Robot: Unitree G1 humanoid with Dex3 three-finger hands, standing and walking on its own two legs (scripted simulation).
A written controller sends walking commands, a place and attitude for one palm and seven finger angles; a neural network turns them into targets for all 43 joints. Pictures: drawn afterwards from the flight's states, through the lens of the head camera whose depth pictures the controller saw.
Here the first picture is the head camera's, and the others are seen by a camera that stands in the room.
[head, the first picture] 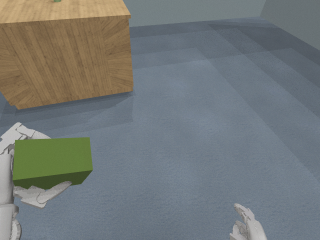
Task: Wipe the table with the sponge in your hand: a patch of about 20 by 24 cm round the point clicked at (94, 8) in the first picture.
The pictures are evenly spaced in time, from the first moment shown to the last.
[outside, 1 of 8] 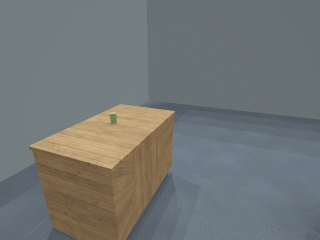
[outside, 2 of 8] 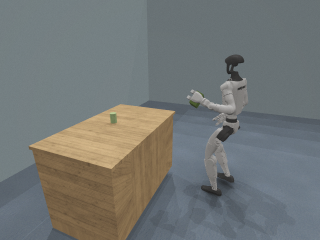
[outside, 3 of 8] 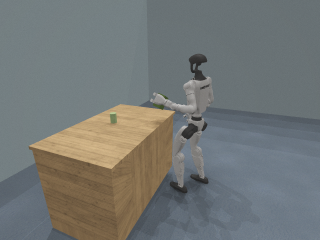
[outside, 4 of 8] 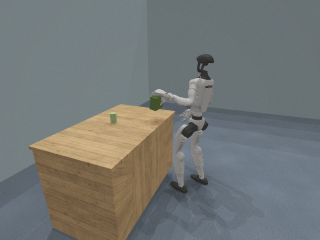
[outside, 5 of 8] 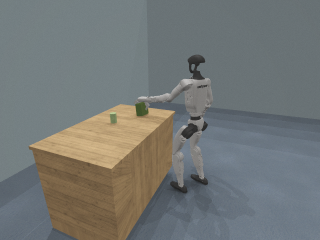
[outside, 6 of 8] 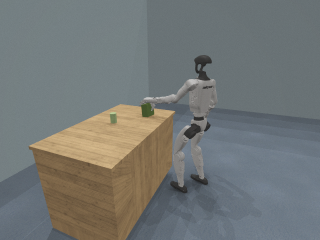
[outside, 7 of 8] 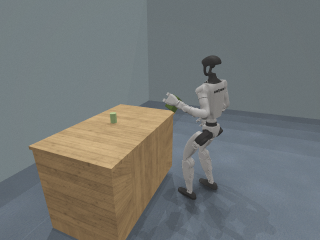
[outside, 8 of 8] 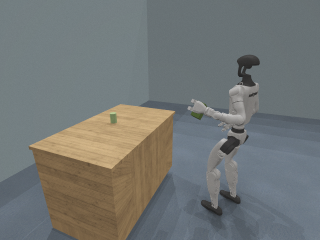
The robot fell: no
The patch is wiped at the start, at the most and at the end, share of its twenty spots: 0.00 1.00 1.00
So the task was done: yes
